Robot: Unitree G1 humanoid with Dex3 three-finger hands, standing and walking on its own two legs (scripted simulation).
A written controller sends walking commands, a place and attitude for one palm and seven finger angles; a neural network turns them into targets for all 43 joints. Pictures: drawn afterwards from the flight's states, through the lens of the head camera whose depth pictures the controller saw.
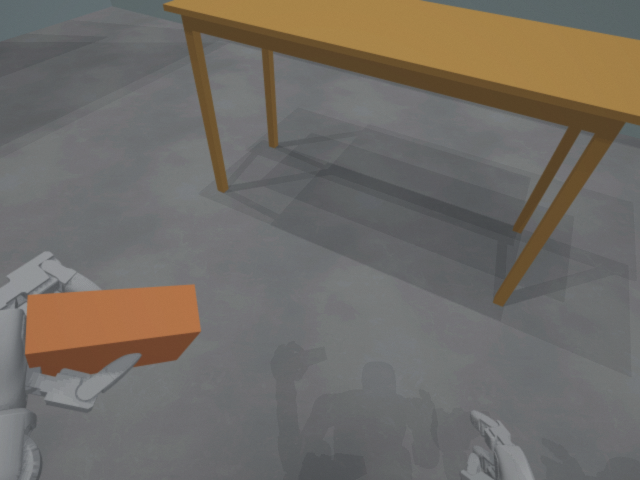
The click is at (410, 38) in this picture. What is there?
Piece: table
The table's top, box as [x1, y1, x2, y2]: [163, 0, 639, 124]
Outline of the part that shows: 163,4 164,10 639,124 639,40 421,0 173,0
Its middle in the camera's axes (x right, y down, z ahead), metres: +0.24 -0.70 +1.27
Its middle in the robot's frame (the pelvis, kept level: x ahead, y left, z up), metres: +1.44 -0.15 +0.05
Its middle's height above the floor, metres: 0.82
